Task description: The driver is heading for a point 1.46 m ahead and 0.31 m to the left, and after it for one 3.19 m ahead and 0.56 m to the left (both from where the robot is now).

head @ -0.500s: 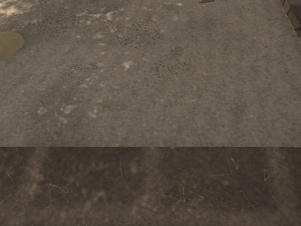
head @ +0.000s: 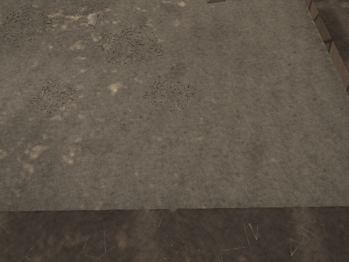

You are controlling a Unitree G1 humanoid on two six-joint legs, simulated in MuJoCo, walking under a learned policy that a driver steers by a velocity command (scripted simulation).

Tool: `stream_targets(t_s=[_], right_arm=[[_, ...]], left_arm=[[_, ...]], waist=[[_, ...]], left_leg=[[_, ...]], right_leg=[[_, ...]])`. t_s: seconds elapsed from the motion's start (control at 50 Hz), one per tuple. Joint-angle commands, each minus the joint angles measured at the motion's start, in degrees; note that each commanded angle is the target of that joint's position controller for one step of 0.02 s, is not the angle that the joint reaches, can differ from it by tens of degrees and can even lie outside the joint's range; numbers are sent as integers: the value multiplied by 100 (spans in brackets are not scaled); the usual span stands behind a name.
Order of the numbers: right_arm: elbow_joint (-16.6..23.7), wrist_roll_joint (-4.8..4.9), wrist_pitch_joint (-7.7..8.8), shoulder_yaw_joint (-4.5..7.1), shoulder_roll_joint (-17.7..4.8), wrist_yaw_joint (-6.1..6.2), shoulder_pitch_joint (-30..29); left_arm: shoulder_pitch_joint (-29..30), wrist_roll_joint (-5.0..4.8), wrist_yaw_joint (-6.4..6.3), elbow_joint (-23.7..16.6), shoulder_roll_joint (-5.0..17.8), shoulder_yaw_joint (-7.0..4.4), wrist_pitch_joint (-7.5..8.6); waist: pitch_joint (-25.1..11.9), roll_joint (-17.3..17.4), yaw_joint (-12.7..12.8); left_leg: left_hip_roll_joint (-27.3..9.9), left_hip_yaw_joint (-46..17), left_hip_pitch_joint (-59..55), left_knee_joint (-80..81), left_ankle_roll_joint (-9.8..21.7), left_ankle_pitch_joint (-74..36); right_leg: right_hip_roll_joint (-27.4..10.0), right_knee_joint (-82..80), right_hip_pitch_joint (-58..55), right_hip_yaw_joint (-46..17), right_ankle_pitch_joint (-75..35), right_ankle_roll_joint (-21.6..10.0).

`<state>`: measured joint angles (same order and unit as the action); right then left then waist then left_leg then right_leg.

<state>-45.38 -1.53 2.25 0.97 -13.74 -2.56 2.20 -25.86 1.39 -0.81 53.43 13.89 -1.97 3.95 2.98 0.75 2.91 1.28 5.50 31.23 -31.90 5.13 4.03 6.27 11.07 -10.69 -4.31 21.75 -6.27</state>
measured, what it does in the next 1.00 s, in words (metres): walks ahead, turning left: left foot, then right foot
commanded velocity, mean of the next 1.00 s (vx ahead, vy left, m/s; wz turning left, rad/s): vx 0.10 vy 0.00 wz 0.36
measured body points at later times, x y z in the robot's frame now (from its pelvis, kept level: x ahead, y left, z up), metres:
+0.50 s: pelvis +0.16 +0.00 +0.02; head +0.19 +0.02 +0.46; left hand +0.26 +0.29 -0.10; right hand +0.28 -0.27 -0.10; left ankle +0.15 +0.07 -0.72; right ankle +0.26 -0.13 -0.68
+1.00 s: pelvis +0.20 -0.03 +0.02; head +0.22 -0.04 +0.46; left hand +0.17 +0.24 -0.10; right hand +0.40 -0.23 -0.12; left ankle +0.12 +0.06 -0.72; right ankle +0.25 -0.11 -0.72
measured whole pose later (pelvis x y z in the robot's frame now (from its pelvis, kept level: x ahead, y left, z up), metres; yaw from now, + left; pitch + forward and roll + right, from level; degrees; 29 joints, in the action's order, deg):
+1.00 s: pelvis +0.20 -0.03 +0.02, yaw +24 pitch -1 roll +1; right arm -49.4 0.1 -4.5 1.8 -15.5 0.8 9.8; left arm -13.5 1.1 -1.1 46.8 13.3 0.1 -0.5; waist 3.1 1.5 1.1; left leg 2.6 -4.2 9.3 -28.5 -0.5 18.9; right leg 2.0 26.5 13.5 -1.0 12.3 -2.5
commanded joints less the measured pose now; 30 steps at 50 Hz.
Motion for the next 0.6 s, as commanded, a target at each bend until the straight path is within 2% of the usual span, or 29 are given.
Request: stream_targets(t_s=[0.02, 0.04, 0.06, 0.08, 0.1, 0.12, 0.14, 0.16, 0.2, 0.24, 0.34, 0.38, 0.44, 0.52, 0.56, 0.58, 0.6], right_arm=[[-274, -34, 166, 235, -686, 160, 1738], [-428, -151, 194, 339, -1074, 232, 2541], [-388, -161, 163, 480, -1636, 197, 2375], [-315, 242, 109, 501, -1411, 150, 2056], [-183, 241, 83, 444, -1167, 168, 1476], [-130, 179, 52, 368, -847, 169, 1241], [-143, 170, 41, 335, -731, 199, 1213], [-196, 184, 25, 313, -672, 224, 1223], [-214, 134, 44, 355, -840, 208, 1306], [-177, 95, 25, 403, -1012, 204, 1351], [-80, 121, -171, 470, -1090, 258, 1629], [-41, 111, -239, 501, -1114, 290, 1741], [25, 66, -309, 546, -1136, 320, 1863], [164, 8, -375, 593, -1194, 314, 1793], [253, 22, -403, 611, -1230, 299, 1613], [298, 55, -416, 608, -1217, 298, 1450], [352, 123, -426, 589, -1169, 312, 1261]], left_arm=[[123, 22, -89, -155, 945, -182, 52], [166, -66, -95, -341, 789, -117, 98], [-667, -242, -64, -383, 277, -53, 68], [-274, 5, -94, -409, 784, -126, 21], [318, -9, -80, -591, 794, -132, 39], [618, 20, -55, -675, 806, -125, 59], [764, 51, -22, -724, 776, -130, -11], [668, 86, 3, -762, 696, -109, -129], [598, 74, 0, -795, 516, -73, -304], [675, 65, -20, -865, 464, -54, -380], [1531, 30, -77, -1191, 600, -89, -525], [1810, 16, -98, -1295, 629, -94, -562], [2106, -14, -133, -1421, 655, -85, -550], [2180, -112, -163, -1527, 689, -52, -449], [1973, -160, -167, -1519, 725, -43, -390], [1714, -173, -174, -1455, 733, -45, -366], [1417, -131, -196, -1374, 723, -47, -329]], waist=[[-774, -443, -1040], [-1383, 38, -1262], [-2008, 1311, -615], [-2100, 198, -635], [-1200, 179, -509], [-743, -154, -443], [-498, -194, -337], [-437, -99, -176], [-524, -40, -70], [-664, 36, -40], [-709, 300, -326], [-634, 363, -440], [-506, 446, -552], [-520, 573, -564], [-544, 654, -476], [-561, 662, -336], [-556, 601, -147]], left_leg=[[342, -18, -2329, 576, 393, -365], [-776, -1305, -3744, 405, 731, -1291], [-2584, -4133, -5307, 292, 2043, -3936], [-2253, -4208, -4770, 705, 1996, -3818], [-2035, -3316, -3914, 864, 1817, -3610], [-1716, -2848, -3253, 1092, 1588, -3568], [-1457, -2519, -2805, 1248, 1409, -3609], [-1247, -2244, -2385, 1387, 1265, -3598], [-1059, -1982, -2002, 1405, 1186, -3970], [-914, -1844, -1820, 1383, 1117, -3982], [-716, -2201, -1982, 1367, 671, -2424], [-730, -2496, -2192, 1354, 605, -1754], [-797, -2916, -2467, 1236, 688, -1305], [-821, -3311, -2615, 857, 798, -2027], [-749, -3511, -2578, 700, 691, -2360], [-670, -3506, -2484, 614, 550, -2251], [-480, -3416, -2218, 433, 315, -1807]], right_leg=[[-1392, 2920, 719, 341, -6933, 97], [-1068, 4669, 1882, 528, -4828, 226], [143, 7120, 4076, 617, 1069, 627], [-156, 7283, 4169, -37, 650, 493], [-423, 7114, 4414, -59, 238, 495], [-594, 6788, 4400, 11, 20, 489], [-708, 6518, 4323, 8, -49, 531], [-779, 6175, 4054, 40, -90, 598], [-750, 5733, 3791, 153, -97, 735], [-739, 5319, 3761, 236, -301, 840], [-799, 4621, 4177, 179, -847, 969], [-802, 4389, 4385, 85, -841, 993], [-721, 3997, 4529, -29, -573, 980], [-469, 3351, 4088, -87, -53, 828], [-370, 2722, 3582, -103, 14, 725], [-355, 2162, 3166, -56, -157, 671], [-407, 1287, 2555, -16, -741, 608]])
Keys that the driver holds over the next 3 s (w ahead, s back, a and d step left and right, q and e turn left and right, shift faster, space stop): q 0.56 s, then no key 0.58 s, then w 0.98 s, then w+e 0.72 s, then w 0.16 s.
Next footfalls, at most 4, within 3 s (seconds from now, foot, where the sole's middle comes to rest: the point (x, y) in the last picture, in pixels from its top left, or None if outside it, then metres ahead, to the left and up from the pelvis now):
0.04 left None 0.19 0.07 -0.76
0.62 right None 0.29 -0.09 -0.76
1.02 left None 0.15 0.07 -0.76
1.46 right None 0.35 -0.09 -0.76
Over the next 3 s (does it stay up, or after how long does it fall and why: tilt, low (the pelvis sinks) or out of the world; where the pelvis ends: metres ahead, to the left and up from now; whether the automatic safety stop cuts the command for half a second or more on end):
stays up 1.06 0.27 -0.08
